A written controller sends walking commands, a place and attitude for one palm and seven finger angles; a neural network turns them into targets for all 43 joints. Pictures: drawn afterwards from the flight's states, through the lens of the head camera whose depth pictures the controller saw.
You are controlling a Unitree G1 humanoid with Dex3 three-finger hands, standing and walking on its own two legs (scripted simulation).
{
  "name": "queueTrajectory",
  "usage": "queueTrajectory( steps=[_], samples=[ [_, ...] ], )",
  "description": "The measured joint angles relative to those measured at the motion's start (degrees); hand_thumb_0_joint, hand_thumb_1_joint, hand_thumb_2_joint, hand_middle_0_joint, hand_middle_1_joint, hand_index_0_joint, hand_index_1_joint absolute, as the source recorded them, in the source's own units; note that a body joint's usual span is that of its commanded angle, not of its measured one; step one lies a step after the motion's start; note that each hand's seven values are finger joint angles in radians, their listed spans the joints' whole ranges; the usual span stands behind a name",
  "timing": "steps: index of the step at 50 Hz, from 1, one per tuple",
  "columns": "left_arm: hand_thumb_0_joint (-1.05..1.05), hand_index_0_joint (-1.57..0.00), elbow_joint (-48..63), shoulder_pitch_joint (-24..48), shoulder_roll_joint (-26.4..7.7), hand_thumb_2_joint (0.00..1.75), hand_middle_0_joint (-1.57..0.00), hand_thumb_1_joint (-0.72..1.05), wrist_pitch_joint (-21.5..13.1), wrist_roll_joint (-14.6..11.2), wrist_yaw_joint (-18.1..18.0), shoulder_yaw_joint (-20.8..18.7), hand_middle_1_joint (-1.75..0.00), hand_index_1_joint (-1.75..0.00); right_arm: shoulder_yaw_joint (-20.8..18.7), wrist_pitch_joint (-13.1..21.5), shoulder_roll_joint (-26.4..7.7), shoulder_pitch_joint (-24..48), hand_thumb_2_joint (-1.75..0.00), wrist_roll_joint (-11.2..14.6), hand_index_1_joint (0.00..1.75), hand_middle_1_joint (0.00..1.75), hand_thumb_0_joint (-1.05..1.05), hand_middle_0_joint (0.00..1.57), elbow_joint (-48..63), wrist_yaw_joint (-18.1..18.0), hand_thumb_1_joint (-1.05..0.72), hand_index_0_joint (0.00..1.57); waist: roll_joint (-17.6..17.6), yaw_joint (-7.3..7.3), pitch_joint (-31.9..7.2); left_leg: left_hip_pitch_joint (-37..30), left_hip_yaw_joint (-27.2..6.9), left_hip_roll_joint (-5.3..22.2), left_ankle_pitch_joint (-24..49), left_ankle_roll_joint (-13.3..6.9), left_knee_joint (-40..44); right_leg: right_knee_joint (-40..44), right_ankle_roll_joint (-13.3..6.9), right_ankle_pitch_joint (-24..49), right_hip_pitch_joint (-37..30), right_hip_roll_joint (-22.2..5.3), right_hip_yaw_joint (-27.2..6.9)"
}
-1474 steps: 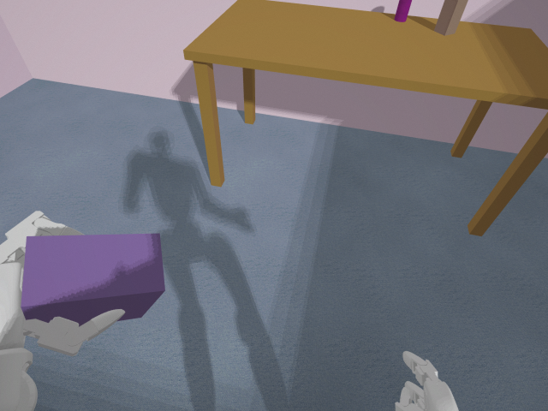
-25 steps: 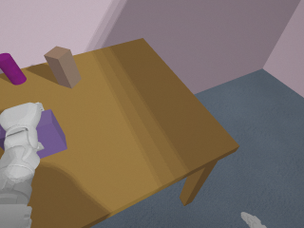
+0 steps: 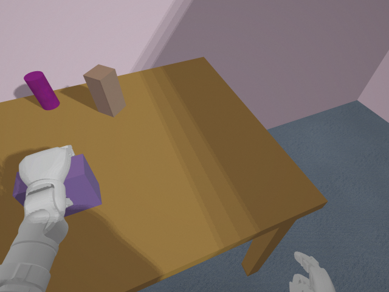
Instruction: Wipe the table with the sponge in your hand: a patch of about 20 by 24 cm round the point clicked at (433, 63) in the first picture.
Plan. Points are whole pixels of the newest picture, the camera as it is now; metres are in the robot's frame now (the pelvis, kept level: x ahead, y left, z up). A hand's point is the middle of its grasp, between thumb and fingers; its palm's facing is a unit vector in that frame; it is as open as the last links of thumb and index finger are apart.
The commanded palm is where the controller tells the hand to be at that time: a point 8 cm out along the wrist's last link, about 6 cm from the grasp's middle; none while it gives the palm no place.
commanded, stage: wipe back along the first lane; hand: left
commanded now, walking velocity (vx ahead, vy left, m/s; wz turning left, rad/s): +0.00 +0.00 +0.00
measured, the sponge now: (65, 194) +0.30 +0.34 +0.00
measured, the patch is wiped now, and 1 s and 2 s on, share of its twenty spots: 1.00 1.00 1.00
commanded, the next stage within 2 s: lift the sponge slowly off the table in 1.24 s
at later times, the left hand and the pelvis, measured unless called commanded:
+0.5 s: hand (58, 201) +0.26 +0.31 +0.04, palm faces -0.02 -0.04 -1.00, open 10.1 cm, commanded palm +0.22 +0.29 +0.08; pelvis +0.00 -0.01 +0.00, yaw +0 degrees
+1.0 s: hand (61, 225) +0.22 +0.28 +0.04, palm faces +0.00 -0.05 -1.00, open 10.1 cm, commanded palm +0.17 +0.26 +0.08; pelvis +0.00 -0.01 +0.00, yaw +0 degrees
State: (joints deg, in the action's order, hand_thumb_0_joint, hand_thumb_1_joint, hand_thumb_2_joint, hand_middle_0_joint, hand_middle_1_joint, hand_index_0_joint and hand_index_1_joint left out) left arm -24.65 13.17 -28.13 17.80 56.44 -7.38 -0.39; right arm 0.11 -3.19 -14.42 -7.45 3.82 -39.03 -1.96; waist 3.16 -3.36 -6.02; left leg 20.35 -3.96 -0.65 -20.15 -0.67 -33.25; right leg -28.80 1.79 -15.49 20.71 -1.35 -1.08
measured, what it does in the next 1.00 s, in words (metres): stands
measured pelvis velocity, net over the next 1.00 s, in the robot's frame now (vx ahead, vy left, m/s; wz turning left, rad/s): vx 0.00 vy -0.01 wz -0.01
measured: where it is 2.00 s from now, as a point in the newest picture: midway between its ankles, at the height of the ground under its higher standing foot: outside the picture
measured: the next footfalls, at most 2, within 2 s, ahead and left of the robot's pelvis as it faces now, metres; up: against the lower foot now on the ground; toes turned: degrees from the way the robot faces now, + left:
none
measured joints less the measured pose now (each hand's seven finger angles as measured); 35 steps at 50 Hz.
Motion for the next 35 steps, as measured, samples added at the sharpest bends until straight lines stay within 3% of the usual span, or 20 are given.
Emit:
queueTrajectory(
  steps=[19,35],
  samples=[
    [-0.01,-0.71,12.1,-10.3,2.0,1.03,-0.69,-0.48,3.9,-0.8,-0.7,1.8,-1.35,-1.35,0.1,0.9,-0.8,0.7,-0.90,-0.2,0.30,0.30,0.01,0.20,0.7,0.2,-0.90,0.20,0.5,-1.16,0.4,-2.6,0.2,0.0,-0.3,0.1,0.3,-0.4,0.1,-0.6,-2.2,0.0,-0.1],
    [-0.01,-0.71,19.4,-17.7,3.2,1.03,-0.68,-0.47,4.4,-1.1,-1.0,2.0,-1.35,-1.35,0.2,1.9,-0.7,1.4,-0.90,-0.6,0.30,0.30,0.01,0.20,1.0,0.2,-0.90,0.20,1.2,-1.97,0.7,-4.2,0.0,0.5,-0.3,0.7,0.9,-0.7,-0.1,-1.1,-3.4,0.4,0.1]
  ],
)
